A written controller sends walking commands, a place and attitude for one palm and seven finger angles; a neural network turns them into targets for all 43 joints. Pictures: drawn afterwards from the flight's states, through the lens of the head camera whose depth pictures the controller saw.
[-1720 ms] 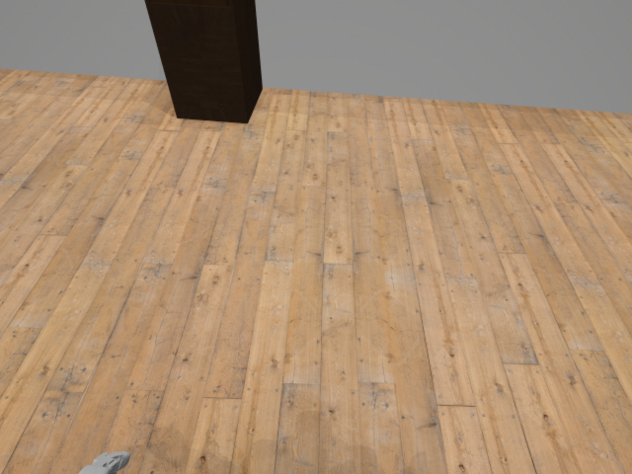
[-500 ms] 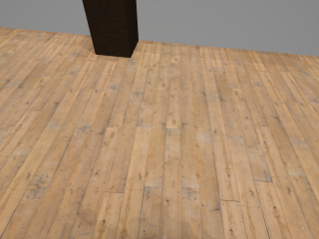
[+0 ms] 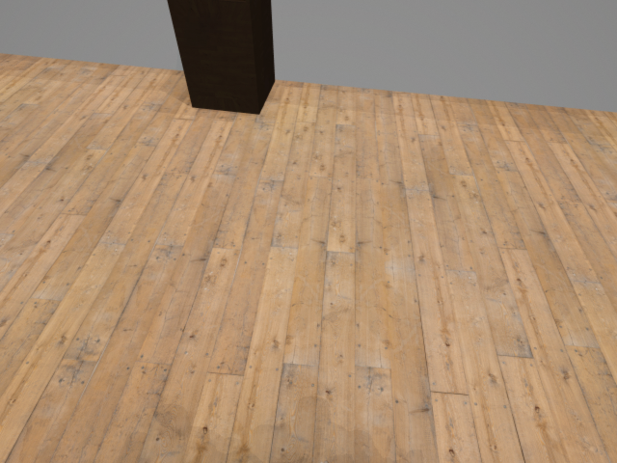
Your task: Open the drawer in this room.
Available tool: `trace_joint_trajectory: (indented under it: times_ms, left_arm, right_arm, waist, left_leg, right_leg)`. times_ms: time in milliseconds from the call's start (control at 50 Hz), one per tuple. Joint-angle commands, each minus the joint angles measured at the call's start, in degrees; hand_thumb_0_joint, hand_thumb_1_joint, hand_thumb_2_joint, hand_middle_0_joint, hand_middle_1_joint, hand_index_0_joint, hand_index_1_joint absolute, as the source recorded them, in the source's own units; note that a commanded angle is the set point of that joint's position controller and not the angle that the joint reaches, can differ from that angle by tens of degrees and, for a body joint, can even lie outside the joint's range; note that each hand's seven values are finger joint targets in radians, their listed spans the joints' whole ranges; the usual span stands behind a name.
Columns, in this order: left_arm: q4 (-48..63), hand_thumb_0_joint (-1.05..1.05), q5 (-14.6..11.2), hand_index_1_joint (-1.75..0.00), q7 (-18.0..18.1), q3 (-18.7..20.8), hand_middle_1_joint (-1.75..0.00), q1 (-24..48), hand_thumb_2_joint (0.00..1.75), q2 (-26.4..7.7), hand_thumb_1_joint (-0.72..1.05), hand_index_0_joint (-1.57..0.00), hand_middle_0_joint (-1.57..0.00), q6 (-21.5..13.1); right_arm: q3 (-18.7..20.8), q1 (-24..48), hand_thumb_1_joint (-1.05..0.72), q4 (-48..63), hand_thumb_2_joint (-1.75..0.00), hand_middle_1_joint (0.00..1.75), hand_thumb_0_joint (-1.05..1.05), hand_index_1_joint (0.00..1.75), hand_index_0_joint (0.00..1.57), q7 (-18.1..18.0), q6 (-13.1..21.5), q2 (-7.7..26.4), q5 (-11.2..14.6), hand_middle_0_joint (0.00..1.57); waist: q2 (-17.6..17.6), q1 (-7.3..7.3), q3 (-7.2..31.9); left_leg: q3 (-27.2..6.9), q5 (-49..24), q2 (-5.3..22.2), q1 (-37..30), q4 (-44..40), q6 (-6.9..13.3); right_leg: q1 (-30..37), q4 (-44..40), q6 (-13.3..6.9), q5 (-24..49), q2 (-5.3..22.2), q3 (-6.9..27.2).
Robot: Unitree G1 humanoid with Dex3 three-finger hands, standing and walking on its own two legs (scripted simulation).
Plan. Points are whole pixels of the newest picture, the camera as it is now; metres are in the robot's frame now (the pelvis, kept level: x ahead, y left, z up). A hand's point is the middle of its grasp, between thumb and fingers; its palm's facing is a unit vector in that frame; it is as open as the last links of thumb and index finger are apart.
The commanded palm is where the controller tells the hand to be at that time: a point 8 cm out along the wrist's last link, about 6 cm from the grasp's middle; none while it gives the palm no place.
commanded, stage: turn or walk to find it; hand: left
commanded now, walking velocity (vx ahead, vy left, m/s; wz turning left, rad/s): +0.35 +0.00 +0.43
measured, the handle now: out of the picture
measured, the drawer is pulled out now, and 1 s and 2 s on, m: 0.00 0.00 0.00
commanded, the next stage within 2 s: stand and wait in 0.10 s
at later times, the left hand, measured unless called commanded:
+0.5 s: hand out of the picture +0.04 +0.20 -0.18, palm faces +0.10 -0.98 -0.18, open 7.4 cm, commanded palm none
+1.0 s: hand out of the picture +0.09 +0.23 -0.16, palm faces +0.29 -0.92 -0.26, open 7.4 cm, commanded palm none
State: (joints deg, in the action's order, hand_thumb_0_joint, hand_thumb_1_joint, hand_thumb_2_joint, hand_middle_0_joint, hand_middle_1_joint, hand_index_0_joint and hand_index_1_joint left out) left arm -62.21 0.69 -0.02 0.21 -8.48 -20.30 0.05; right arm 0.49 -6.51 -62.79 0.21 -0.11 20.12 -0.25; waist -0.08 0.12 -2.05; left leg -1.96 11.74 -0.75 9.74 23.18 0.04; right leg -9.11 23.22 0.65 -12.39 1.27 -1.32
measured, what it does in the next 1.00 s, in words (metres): lifts its right foot, turning left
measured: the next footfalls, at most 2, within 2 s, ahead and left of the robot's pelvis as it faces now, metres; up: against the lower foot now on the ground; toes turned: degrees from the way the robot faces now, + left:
right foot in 1.06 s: +0.11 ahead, -0.11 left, +0.00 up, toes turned +18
left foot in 1.50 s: -0.01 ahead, +0.10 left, +0.00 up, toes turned +36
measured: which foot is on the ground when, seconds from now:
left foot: down 0.00-1.00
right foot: down 0.00-0.72, up 0.74-1.00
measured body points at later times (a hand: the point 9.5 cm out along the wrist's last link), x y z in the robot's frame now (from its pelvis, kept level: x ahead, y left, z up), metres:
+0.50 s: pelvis +0.05 +0.03 -0.01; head +0.06 +0.03 +0.44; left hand +0.03 +0.25 -0.17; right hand +0.07 -0.19 -0.17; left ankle +0.03 +0.13 -0.74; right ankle +0.05 -0.09 -0.74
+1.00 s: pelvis +0.04 +0.01 +0.00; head +0.08 +0.01 +0.44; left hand +0.08 +0.28 -0.14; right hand +0.14 -0.23 -0.16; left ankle +0.03 +0.12 -0.74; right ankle +0.06 -0.13 -0.71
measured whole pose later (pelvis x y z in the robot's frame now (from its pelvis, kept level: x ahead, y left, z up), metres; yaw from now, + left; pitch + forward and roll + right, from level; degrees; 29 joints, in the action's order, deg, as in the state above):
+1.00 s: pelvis +0.04 +0.01 +0.00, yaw +17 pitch +1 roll -1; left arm -53.7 0.3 1.4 3.0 -7.2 -11.9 1.9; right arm 3.2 -13.6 -57.5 -1.0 -1.8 12.0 -1.2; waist 1.7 -2.2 -3.4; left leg -7.2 11.7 -3.0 16.0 26.8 1.0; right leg -19.1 42.5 2.9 -25.2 1.0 -0.1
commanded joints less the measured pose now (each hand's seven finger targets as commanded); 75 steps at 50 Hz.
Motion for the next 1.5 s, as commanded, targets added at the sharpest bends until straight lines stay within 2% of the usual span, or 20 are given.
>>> trace_joint_trajectory:
  times_ms: [0,80,120,200,240,360,440,600,640,700,780,980,1020,1040,1060,1180,1340,1420,1440,1480]
  left_arm:
    - [3.0,0.0,0.0,-0.3,1.08,1.37,-0.3,-0.95,0.9,-6.08,0.9,-0.2,-0.2,0.06]
    - [3.73,0.0,0.85,-0.3,0.7,2.96,-0.3,-6.37,0.9,-8.97,0.9,-0.2,-0.2,0.8]
    - [4.8,0.0,0.91,-0.3,1.05,2.93,-0.3,-4.88,0.9,-7.86,0.9,-0.2,-0.2,0.1]
    - [5.44,0.0,0.07,-0.3,1.23,1.78,-0.3,-3.28,0.9,-3.51,0.9,-0.2,-0.2,0.03]
    - [5.71,0.0,-0.36,-0.3,1.2,0.31,-0.3,-6.08,0.9,1.75,0.9,-0.2,-0.2,0.2]
    - [2.04,0.0,-0.5,-0.3,1.5,0.34,-0.3,-9.6,0.9,3.87,0.9,-0.2,-0.2,0.01]
    - [0.77,0.0,-0.3,-0.3,2.17,0.95,-0.3,-12.05,0.9,2.3,0.9,-0.2,-0.2,-0.9]
    - [3.79,0.0,0.3,-0.3,2.92,3.15,-0.3,-9.07,0.9,1.33,0.9,-0.2,-0.2,0.36]
    - [4.93,0.0,0.31,-0.3,2.8,3.51,-0.3,-7.68,0.9,1.78,0.9,-0.2,-0.2,0.76]
    - [8.09,0.0,0.14,-0.3,2.77,3.3,-0.3,-3.21,0.9,4.8,0.9,-0.2,-0.2,1.41]
    - [8.62,0.0,0.27,-0.3,2.23,3.69,-0.3,-2.68,0.9,4.73,0.9,-0.2,-0.2,1.45]
    - [11.31,0.0,-0.48,-0.3,1.94,3.89,-0.3,-4.47,0.9,4.24,0.9,-0.2,-0.2,0.8]
    - [11.09,0.0,0.09,-0.3,2.34,4.71,-0.3,-7.14,0.9,0.0,0.9,-0.2,-0.2,-0.05]
    - [11.59,0.0,1.0,-0.3,2.68,5.84,-0.3,-7.38,0.9,-5.61,0.9,-0.2,-0.2,-0.48]
    - [12.56,0.0,0.54,-0.3,2.51,5.71,-0.3,-7.56,0.9,-6.29,0.9,-0.2,-0.2,-0.1]
    - [13.98,0.0,0.58,-0.3,2.07,3.75,-0.3,-1.56,0.9,-0.24,0.9,-0.2,-0.2,-0.52]
    - [11.43,0.0,1.14,-0.3,2.21,4.58,-0.3,-9.66,0.9,-3.17,0.9,-0.2,-0.2,-0.25]
    - [10.74,0.0,0.93,-0.3,2.08,5.29,-0.3,-8.28,0.9,-4.43,0.9,-0.2,-0.2,0.19]
    - [10.67,0.0,0.42,-0.3,1.96,5.21,-0.3,-7.75,0.9,-3.8,0.9,-0.2,-0.2,0.43]
    - [13.46,0.0,-0.04,-0.3,1.52,3.72,-0.3,-8.08,0.9,2.51,0.9,-0.2,-0.2,1.14]
  right_arm:
    - [0.67,0.51,-0.9,3.84,-0.9,0.3,0.0,0.3,0.2,-0.28,0.23,6.13,-0.56,0.2]
    - [0.58,-1.51,-0.9,5.81,-0.9,0.3,0.0,0.3,0.2,0.08,-0.95,3.29,-1.3,0.2]
    - [1.07,-1.88,-0.9,6.48,-0.9,0.3,0.0,0.3,0.2,0.18,-0.49,3.34,-1.17,0.2]
    - [0.48,-10.5,-0.9,3.21,-0.9,0.3,0.0,0.3,0.2,-0.05,0.9,0.46,-0.69,0.2]
    - [1.58,-12.6,-0.9,2.68,-0.9,0.3,0.0,0.3,0.2,-1.03,1.38,5.73,-0.97,0.2]
    - [1.06,-9.71,-0.9,1.65,-0.9,0.3,0.0,0.3,0.2,-2.52,1.63,0.6,-0.29,0.2]
    - [0.93,-10.0,-0.9,1.51,-0.9,0.3,0.0,0.3,0.2,-2.02,1.37,-3.51,0.6,0.2]
    - [2.14,-10.35,-0.9,2.18,-0.9,0.3,0.0,0.3,0.2,-1.37,-0.76,-5.91,-0.11,0.2]
    - [2.48,-10.81,-0.9,2.71,-0.9,0.3,0.0,0.3,0.2,-1.12,-0.75,-5.32,-0.33,0.2]
    - [3.5,-13.6,-0.9,3.46,-0.9,0.3,0.0,0.3,0.2,-1.74,-0.09,-0.34,-1.04,0.2]
    - [3.84,-10.76,-0.9,5.68,-0.9,0.3,0.0,0.3,0.2,-2.54,0.12,0.35,-0.95,0.2]
    - [5.47,-7.71,-0.9,9.33,-0.9,0.3,0.0,0.3,0.2,-1.37,-1.03,2.84,-1.07,0.2]
    - [5.2,-7.27,-0.9,10.34,-0.9,0.3,0.0,0.3,0.2,-0.77,-1.15,0.15,-0.34,0.2]
    - [4.6,-7.6,-0.9,12.03,-0.9,0.3,0.0,0.3,0.2,-0.58,-1.17,-3.58,-0.29,0.2]
    - [5.47,-5.8,-0.9,12.7,-0.9,0.3,0.0,0.3,0.2,-0.81,-1.64,-0.96,-0.98,0.2]
    - [5.26,-7.49,-0.9,9.45,-0.9,0.3,0.0,0.3,0.2,0.72,-3.23,-2.13,-1.05,0.2]
    - [3.77,0.33,-0.9,11.71,-0.9,0.3,0.0,0.3,0.2,0.64,-2.74,-2.87,-0.37,0.2]
    - [3.4,-3.77,-0.9,10.93,-0.9,0.3,0.0,0.3,0.2,0.38,-1.63,-2.48,-0.12,0.2]
    - [3.64,-6.43,-0.9,10.2,-0.9,0.3,0.0,0.3,0.2,0.43,-1.16,-1.29,-0.23,0.2]
    - [5.71,-10.99,-0.9,9.97,-0.9,0.3,0.0,0.3,0.2,-0.07,-0.5,8.29,-0.47,0.2]
  waist:
    - [-0.11,0.75,3.16]
    - [-12.01,2.76,-0.02]
    - [-10.28,1.83,-2.87]
    - [-0.84,-1.86,0.29]
    - [14.53,-1.02,1.67]
    - [6.0,0.87,1.41]
    - [-1.59,0.49,3.75]
    - [-8.11,-0.16,-0.58]
    - [-3.66,-0.73,-0.63]
    - [14.61,-2.64,-2.94]
    - [8.28,-1.2,2.19]
    - [8.21,0.01,6.64]
    - [0.04,1.45,6.86]
    - [-16.68,1.7,5.64]
    - [-13.64,2.66,4.73]
    - [-9.05,-1.66,-2.48]
    - [-10.94,2.35,1.47]
    - [-10.68,0.38,4.91]
    - [-7.48,-1.21,6.44]
    - [18.99,-2.85,8.49]
  left_leg:
    - [-6.34,-4.23,6.28,4.55,-1.99,1.41]
    - [1.14,15.47,0.84,17.46,13.44,0.19]
    - [0.95,14.19,3.34,17.17,20.74,0.05]
    - [0.81,-3.52,3.9,-0.8,-0.43,-0.07]
    - [-15.72,-20.48,17.24,-4.7,-6.71,7.37]
    - [-6.34,-35.59,12.85,-3.94,-1.26,7.68]
    - [-1.25,-14.39,6.09,4.29,2.51,1.58]
    - [2.28,-0.44,3.51,7.36,11.73,0.11]
    - [0.03,-6.26,5.17,5.18,7.77,1.0]
    - [-23.71,-20.78,16.6,3.65,-7.06,10.27]
    - [-20.62,-24.37,15.57,-1.94,-3.88,12.56]
    - [-18.05,-23.3,9.23,2.22,1.48,7.9]
    - [-13.71,-6.11,3.91,15.04,8.79,2.67]
    - [-2.8,14.76,-3.85,25.26,21.92,-1.53]
    - [-3.04,21.6,-2.35,23.05,32.94,-1.75]
    - [0.29,8.23,1.15,21.52,45.38,-3.16]
    - [4.62,14.08,2.19,16.81,27.04,-3.54]
    - [7.06,7.41,1.47,6.02,9.74,-2.23]
    - [6.05,-0.8,2.06,-0.45,1.24,-1.64]
    - [-19.87,-35.26,23.44,-13.26,-3.28,7.93]
  right_leg:
    - [2.0,-3.06,-0.63,-1.23,6.93,4.36]
    - [3.54,-13.29,-6.15,-29.18,16.61,16.05]
    - [0.13,-13.82,-9.42,-18.57,19.01,16.6]
    - [-4.86,4.67,-3.36,4.13,9.54,0.23]
    - [-11.99,15.93,1.55,-16.1,1.29,-4.24]
    - [-4.98,8.0,0.81,-8.65,2.99,-0.79]
    - [5.82,0.31,-1.49,15.89,9.06,3.72]
    - [-1.92,0.36,-6.02,9.59,15.49,2.6]
    - [-5.26,4.38,-4.09,5.53,13.35,-0.92]
    - [-14.75,27.12,1.42,-18.61,1.4,-4.04]
    - [-19.45,36.06,1.61,-17.45,2.64,2.05]
    - [-3.35,7.65,2.44,-4.9,-1.18,-0.36]
    - [10.29,-4.28,0.97,2.21,6.54,5.72]
    - [13.0,-7.19,-4.75,6.82,21.89,21.23]
    - [3.9,-7.51,-9.57,11.26,27.43,22.62]
    - [-4.05,-6.21,-6.89,10.34,14.76,4.05]
    - [4.15,-1.2,-9.58,25.59,18.09,1.96]
    - [2.7,5.33,-6.5,25.51,17.77,-1.42]
    - [-0.37,10.18,-3.76,21.76,16.05,-3.84]
    - [-22.72,30.97,3.7,-24.34,4.76,-7.25]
